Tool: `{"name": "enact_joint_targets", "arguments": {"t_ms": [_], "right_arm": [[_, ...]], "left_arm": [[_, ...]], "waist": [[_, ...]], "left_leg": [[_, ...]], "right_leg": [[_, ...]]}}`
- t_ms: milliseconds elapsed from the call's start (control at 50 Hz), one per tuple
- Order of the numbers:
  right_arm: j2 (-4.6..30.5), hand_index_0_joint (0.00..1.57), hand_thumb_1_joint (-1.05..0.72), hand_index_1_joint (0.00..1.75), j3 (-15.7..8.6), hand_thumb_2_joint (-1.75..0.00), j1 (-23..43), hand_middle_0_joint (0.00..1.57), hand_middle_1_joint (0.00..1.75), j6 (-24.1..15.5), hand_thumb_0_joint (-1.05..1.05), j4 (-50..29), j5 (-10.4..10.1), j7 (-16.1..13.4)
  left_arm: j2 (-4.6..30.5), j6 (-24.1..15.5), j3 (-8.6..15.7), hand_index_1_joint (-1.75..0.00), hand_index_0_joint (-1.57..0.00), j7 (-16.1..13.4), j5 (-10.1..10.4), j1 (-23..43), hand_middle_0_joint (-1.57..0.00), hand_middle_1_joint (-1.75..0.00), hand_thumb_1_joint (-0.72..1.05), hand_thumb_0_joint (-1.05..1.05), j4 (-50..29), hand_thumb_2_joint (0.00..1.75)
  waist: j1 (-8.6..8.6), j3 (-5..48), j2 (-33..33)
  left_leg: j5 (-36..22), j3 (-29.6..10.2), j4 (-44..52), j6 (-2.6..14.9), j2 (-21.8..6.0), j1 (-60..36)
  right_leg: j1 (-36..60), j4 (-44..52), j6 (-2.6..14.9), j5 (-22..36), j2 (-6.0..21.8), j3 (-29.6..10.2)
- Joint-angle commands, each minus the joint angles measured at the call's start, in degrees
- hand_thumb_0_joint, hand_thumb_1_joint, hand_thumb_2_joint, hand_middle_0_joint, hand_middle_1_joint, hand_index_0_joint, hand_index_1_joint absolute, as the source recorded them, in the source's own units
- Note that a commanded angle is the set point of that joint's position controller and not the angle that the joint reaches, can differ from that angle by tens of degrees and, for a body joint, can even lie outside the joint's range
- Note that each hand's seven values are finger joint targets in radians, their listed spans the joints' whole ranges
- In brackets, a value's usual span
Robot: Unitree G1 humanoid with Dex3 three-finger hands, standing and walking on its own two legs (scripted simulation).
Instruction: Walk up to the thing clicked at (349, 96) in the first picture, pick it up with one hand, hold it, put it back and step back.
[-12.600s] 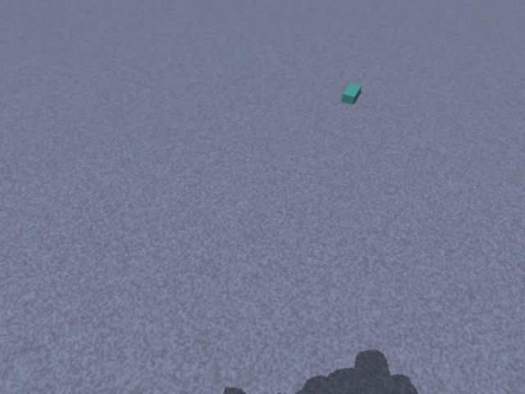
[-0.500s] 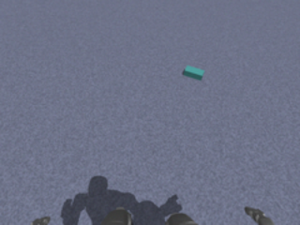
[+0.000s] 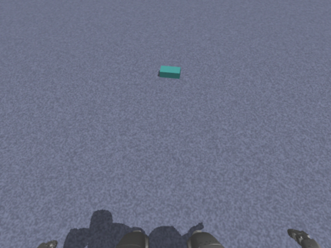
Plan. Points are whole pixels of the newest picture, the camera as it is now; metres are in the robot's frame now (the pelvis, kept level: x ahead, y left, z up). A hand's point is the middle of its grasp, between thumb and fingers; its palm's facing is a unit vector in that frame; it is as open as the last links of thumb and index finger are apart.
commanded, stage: walk up
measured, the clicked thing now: (170, 72) +1.50 -0.02 -0.70
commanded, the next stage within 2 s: stand in 1.22 s
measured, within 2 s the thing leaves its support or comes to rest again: neither
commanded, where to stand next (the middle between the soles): +0.06 +0.00 m, yaw -9 degrees
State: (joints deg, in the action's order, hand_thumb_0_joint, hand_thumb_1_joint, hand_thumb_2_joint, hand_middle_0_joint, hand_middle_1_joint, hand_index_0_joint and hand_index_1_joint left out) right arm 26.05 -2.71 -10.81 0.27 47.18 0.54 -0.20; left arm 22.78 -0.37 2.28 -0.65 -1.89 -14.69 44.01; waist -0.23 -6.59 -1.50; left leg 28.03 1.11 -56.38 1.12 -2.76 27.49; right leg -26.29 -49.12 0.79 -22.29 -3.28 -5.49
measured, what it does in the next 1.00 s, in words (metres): steps on the spot: left foot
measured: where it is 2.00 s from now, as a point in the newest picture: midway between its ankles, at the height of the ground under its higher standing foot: outside the picture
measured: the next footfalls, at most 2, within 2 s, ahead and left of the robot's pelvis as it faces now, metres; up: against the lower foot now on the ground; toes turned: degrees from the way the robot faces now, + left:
left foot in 0.04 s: +0.06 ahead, +0.14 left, +0.00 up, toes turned -5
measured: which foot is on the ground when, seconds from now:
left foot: up 0.00-0.02, down 0.04-1.00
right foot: down 0.00-1.00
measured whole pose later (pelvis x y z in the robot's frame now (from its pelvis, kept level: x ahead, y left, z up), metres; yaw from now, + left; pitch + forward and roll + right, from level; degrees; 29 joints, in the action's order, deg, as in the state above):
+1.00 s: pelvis +0.00 +0.01 +0.04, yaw -11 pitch -2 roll +1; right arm 21.4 -0.6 -4.3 -0.7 62.7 0.2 1.0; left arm 20.1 -1.2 -0.2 -0.2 0.0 -5.1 63.2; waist 0.9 -3.7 -0.7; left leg 15.4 5.5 -28.0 -1.0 -3.0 10.5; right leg -14.2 -29.3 -1.0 -13.0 -1.8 -7.8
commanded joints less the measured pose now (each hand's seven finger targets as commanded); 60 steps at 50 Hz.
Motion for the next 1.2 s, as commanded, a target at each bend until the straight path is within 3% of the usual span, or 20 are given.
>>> {"name": "enact_joint_targets", "arguments": {"t_ms": [0, 20, 40, 60, 100, 180, 220, 240, 260, 280, 300, 340, 400, 440, 460, 480, 560, 660, 800, 1180], "right_arm": [[8.37, 0.2, -0.9, 0.3, -3.15, -0.9, -6.16, 0.2, 0.3, -3.19, 0.0, -1.81, 0.61, -0.66], [11.22, 0.2, -0.9, 0.3, -3.84, -0.9, -7.48, 0.2, 0.3, -3.7, 0.0, -1.71, 1.73, -0.92], [16.63, 0.2, -0.9, 0.3, -4.9, -0.9, -4.71, 0.2, 0.3, -3.97, 0.0, -2.84, 1.48, -0.87], [18.56, 0.2, -0.9, 0.3, -5.56, -0.9, -2.9, 0.2, 0.3, -4.0, 0.0, -3.28, 0.79, -0.35], [14.23, 0.2, -0.9, 0.3, -4.29, -0.9, -0.71, 0.2, 0.3, -4.08, 0.0, -3.4, 0.93, -0.7], [13.3, 0.2, -0.9, 0.3, -3.55, -0.9, -1.24, 0.2, 0.3, -3.36, 0.0, -2.49, 1.38, -0.38], [12.3, 0.2, -0.9, 0.3, -2.87, -0.9, 0.48, 0.2, 0.3, -2.27, 0.0, -2.79, 0.96, -0.06], [10.12, 0.2, -0.9, 0.3, -2.09, -0.9, -0.56, 0.2, 0.3, -1.86, 0.0, -2.79, 0.68, 0.06], [7.57, 0.2, -0.9, 0.3, -1.3, -0.9, -1.96, 0.2, 0.3, -1.72, 0.0, -3.06, 0.37, 0.01], [4.91, 0.2, -0.9, 0.3, -0.52, -0.9, -0.57, 0.2, 0.3, -1.53, 0.0, -3.6, -0.02, -0.17], [8.74, 0.2, -0.9, 0.3, -1.92, -0.9, 1.92, 0.2, 0.3, -1.09, 0.0, -2.51, 0.09, -0.89], [8.39, 0.2, -0.9, 0.3, -1.83, -0.9, 0.56, 0.2, 0.3, -1.38, 0.0, -0.54, -0.47, -0.29], [7.74, 0.2, -0.9, 0.3, -1.94, -0.9, -5.16, 0.2, 0.3, -2.26, 0.0, 3.97, 0.04, 0.05], [10.86, 0.2, -0.9, 0.3, -2.44, -0.9, -1.55, 0.2, 0.3, -2.79, 0.0, 3.53, 0.8, 0.16], [11.22, 0.2, -0.9, 0.3, -2.12, -0.9, 1.28, 0.2, 0.3, -2.58, 0.0, 3.51, 0.38, 0.48], [10.58, 0.2, -0.9, 0.3, -1.63, -0.9, 3.46, 0.2, 0.3, -2.31, 0.0, 3.54, 0.58, 0.69], [8.78, 0.2, -0.9, 0.3, -0.8, -0.9, 2.54, 0.2, 0.3, -2.24, 0.0, 6.21, 0.58, 0.92], [8.49, 0.2, -0.9, 0.3, -0.2, -0.9, 4.92, 0.2, 0.3, -2.77, 0.0, 8.36, 0.2, 0.78], [8.0, 0.2, -0.9, 0.3, -0.18, -0.9, 6.43, 0.2, 0.3, -2.72, 0.0, 11.05, -0.26, 0.37], [7.02, 0.2, -0.9, 0.3, -1.32, -0.9, 11.49, 0.2, 0.3, -1.29, 0.0, 12.85, -0.46, 0.72]], "left_arm": [[14.01, -0.91, 4.44, -0.3, -0.2, -1.22, 1.41, 2.49, -0.2, -0.3, 0.9, 0.0, -4.26, 0.9], [10.94, -0.74, 3.59, -0.3, -0.2, -1.13, 1.92, 2.09, -0.2, -0.3, 0.9, 0.0, -4.66, 0.9], [8.7, -0.76, 2.7, -0.3, -0.2, -1.36, 2.24, 1.39, -0.2, -0.3, 0.9, 0.0, -4.7, 0.9], [13.75, -0.95, 3.95, -0.3, -0.2, -2.2, 1.35, 3.41, -0.2, -0.3, 0.9, 0.0, -3.52, 0.9], [13.65, -1.24, 4.47, -0.3, -0.2, -1.58, 1.74, 1.94, -0.2, -0.3, 0.9, 0.0, -1.18, 0.9], [10.92, -2.09, 4.17, -0.3, -0.2, 0.14, 1.85, 1.91, -0.2, -0.3, 0.9, 0.0, 0.47, 0.9], [9.57, -2.4, 3.96, -0.3, -0.2, -0.21, 1.54, -1.63, -0.2, -0.3, 0.9, 0.0, 2.83, 0.9], [10.89, -2.78, 4.53, -0.3, -0.2, -0.67, 1.1, -2.93, -0.2, -0.3, 0.9, 0.0, 3.78, 0.9], [13.91, -3.27, 5.26, -0.3, -0.2, -1.05, 0.4, -2.93, -0.2, -0.3, 0.9, 0.0, 3.75, 0.9], [16.63, -3.51, 5.27, -0.3, -0.2, -1.35, 0.34, 0.17, -0.2, -0.3, 0.9, 0.0, 2.5, 0.9], [17.94, -3.34, 5.09, -0.3, -0.2, -1.18, 0.51, 2.41, -0.2, -0.3, 0.9, 0.0, 2.15, 0.9], [14.91, -3.38, 3.78, -0.3, -0.2, -1.09, 0.68, 5.25, -0.2, -0.3, 0.9, 0.0, 2.43, 0.9], [13.2, -2.8, 2.89, -0.3, -0.2, -0.76, 0.94, 9.62, -0.2, -0.3, 0.9, 0.0, 3.12, 0.9], [10.37, -2.24, 1.93, -0.3, -0.2, -0.32, 1.55, 8.2, -0.2, -0.3, 0.9, 0.0, 4.31, 0.9], [10.86, -2.22, 2.12, -0.3, -0.2, -0.28, 1.53, 6.76, -0.2, -0.3, 0.9, 0.0, 5.94, 0.9], [10.91, -2.32, 2.14, -0.3, -0.2, -0.22, 1.31, 5.23, -0.2, -0.3, 0.9, 0.0, 7.17, 0.9], [12.54, -2.86, 2.38, -0.3, -0.2, -0.03, 1.31, 8.17, -0.2, -0.3, 0.9, 0.0, 8.99, 0.9], [10.38, -2.87, 1.26, -0.3, -0.2, -0.07, 1.86, 9.35, -0.2, -0.3, 0.9, 0.0, 11.59, 0.9], [9.78, -2.72, 0.54, -0.3, -0.2, -0.34, 2.3, 10.12, -0.2, -0.3, 0.9, 0.0, 14.6, 0.9], [9.74, -2.09, 0.19, -0.3, -0.2, -0.64, 1.57, 13.72, -0.2, -0.3, 0.9, 0.0, 16.41, 0.9]], "waist": [[2.7, 10.94, 9.02], [3.04, 11.24, 1.43], [2.81, 9.88, -10.42], [3.23, 8.17, -9.93], [0.53, 4.7, -4.03], [1.48, 6.53, -10.93], [-0.95, 8.43, -9.98], [-1.78, 9.19, -6.78], [-1.44, 10.52, 0.89], [-0.85, 10.18, 9.17], [-0.78, 7.5, 7.71], [0.91, 5.76, 5.64], [3.81, 6.53, 9.31], [2.05, 5.69, 0.67], [0.39, 4.9, -0.15], [-0.95, 3.33, 0.87], [1.04, 2.69, 2.08], [0.32, 5.63, 1.7], [0.64, 9.86, 1.64], [1.29, 9.28, 2.9]], "left_leg": [[-8.79, 0.26, 21.26, 1.12, 1.73, -13.0], [-7.63, -11.53, 27.53, 3.84, -5.13, -17.72], [-10.14, -29.68, 33.28, 10.59, -19.32, -18.64], [-15.45, -36.34, 33.34, 17.74, -26.5, -15.05], [-23.83, -21.29, 28.89, 13.58, -18.51, -12.63], [-28.82, -9.52, 25.42, 9.34, -12.2, -12.56], [-26.24, -5.73, 20.47, 7.34, -10.61, -9.69], [-25.41, -4.47, 15.69, 5.45, -9.88, -6.5], [-20.29, -2.6, 9.04, 2.78, -7.02, 0.52], [-4.19, 0.75, 5.13, -0.39, -2.13, 5.53], [7.41, -2.72, 2.32, 0.05, -2.79, -1.11], [5.63, -2.96, 6.71, 0.66, -2.83, -1.45], [-10.01, -0.7, 20.43, 1.12, -1.34, -13.6], [2.65, -12.82, 29.82, 3.95, -7.72, -11.2], [9.25, -14.77, 31.84, 5.72, -10.38, -6.15], [11.77, -12.75, 32.3, 5.16, -9.65, -3.34], [0.83, -4.68, 26.8, 1.32, -3.18, -7.11], [-3.25, -6.46, 32.78, 2.3, -5.81, -11.41], [-16.7, -2.81, 32.81, 1.77, -6.09, -18.71], [-15.38, 0.26, 35.76, 0.86, -5.68, -23.59]], "right_leg": [[3.35, 6.39, 7.99, 24.25, 8.79, -12.02], [-3.52, -1.5, 4.08, 19.45, 5.62, -8.95], [-11.21, -8.84, 0.32, -1.84, -3.42, -2.32], [-9.36, -14.05, -0.59, -13.29, -0.22, -4.32], [-6.56, -16.04, -0.24, -10.35, 0.95, -2.51], [2.47, 0.05, -0.11, -6.18, 1.13, 5.82], [11.63, 14.22, 0.4, 3.26, -0.62, 8.48], [17.27, 18.68, 1.06, 6.23, 0.12, 5.32], [23.22, 19.25, 3.12, 8.48, 4.78, -6.02], [19.31, 23.43, 9.97, 7.31, 18.05, -25.61], [8.56, 23.08, 14.9, 8.3, 21.56, -27.86], [8.79, 21.85, 11.91, 7.6, 16.58, -19.71], [0.96, 19.11, 6.75, 4.71, 10.2, -11.83], [-0.71, 15.67, 2.99, -3.53, 4.71, -6.74], [4.71, 14.46, 2.47, -7.21, 2.96, -4.2], [7.38, 16.26, 2.49, -6.89, 2.92, -4.12], [5.13, 24.7, 4.58, -9.47, 7.45, -13.98], [8.66, 22.36, 2.42, 6.59, 4.84, -7.33], [12.49, 22.06, 1.73, 22.07, 6.37, -6.6], [12.73, 26.33, 1.27, 23.7, 6.85, -7.84]]}}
